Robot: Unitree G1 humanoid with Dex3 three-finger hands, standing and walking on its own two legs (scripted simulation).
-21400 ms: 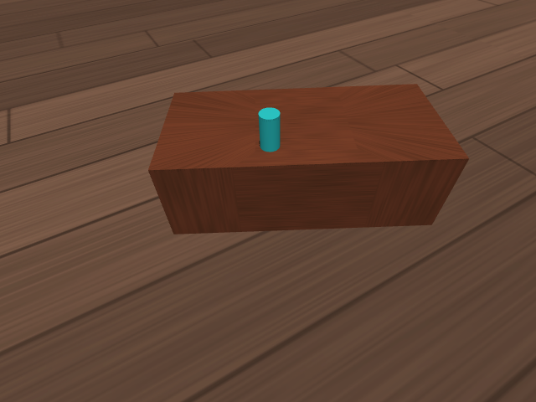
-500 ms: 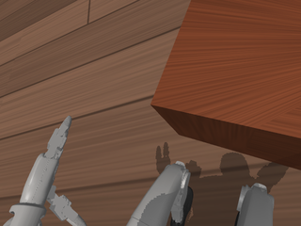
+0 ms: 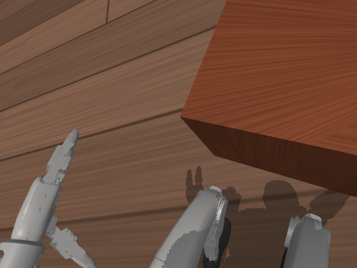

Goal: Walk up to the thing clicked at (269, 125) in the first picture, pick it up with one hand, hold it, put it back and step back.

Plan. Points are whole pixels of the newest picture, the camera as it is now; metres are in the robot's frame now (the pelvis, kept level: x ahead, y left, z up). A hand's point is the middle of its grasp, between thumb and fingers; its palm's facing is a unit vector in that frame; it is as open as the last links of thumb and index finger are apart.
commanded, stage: open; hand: right
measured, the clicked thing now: out of the picture +0.53 -0.27 -0.04
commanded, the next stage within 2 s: withdraw in 0.20 s
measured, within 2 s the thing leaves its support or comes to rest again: neither
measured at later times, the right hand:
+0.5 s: hand out of the picture +0.53 -0.29 -0.04, palm faces +0.37 +0.93 +0.00, open 16.1 cm
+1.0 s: hand out of the picture +0.49 -0.36 +0.08, palm faces +0.43 +0.88 -0.21, open 17.3 cm
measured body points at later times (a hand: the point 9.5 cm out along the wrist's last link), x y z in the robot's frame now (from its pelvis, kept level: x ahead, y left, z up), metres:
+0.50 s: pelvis +0.01 +0.00 +0.00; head +0.22 -0.10 +0.39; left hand +0.19 +0.25 +0.15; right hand +0.50 -0.34 -0.04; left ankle +0.08 +0.13 -0.50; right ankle +0.07 -0.13 -0.50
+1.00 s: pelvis +0.03 -0.01 +0.10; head +0.18 -0.07 +0.52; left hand +0.20 +0.25 +0.15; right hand +0.46 -0.41 +0.09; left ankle +0.08 +0.13 -0.50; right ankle +0.07 -0.13 -0.50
